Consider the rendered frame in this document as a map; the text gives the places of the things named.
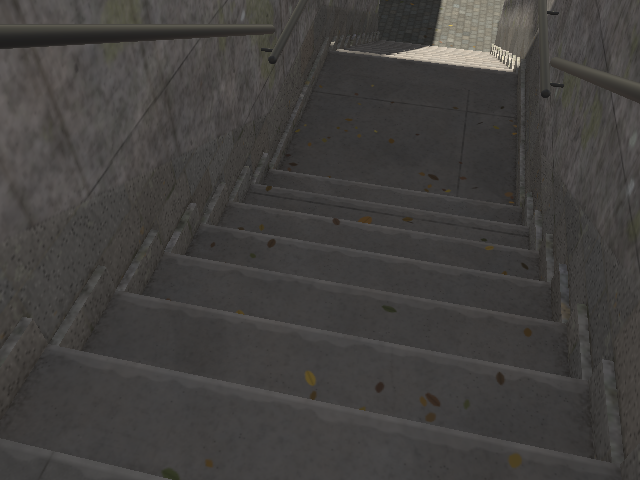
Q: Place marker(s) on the stairs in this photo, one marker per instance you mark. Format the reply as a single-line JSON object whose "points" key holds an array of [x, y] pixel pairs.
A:
{"points": [[427, 53], [327, 329]]}

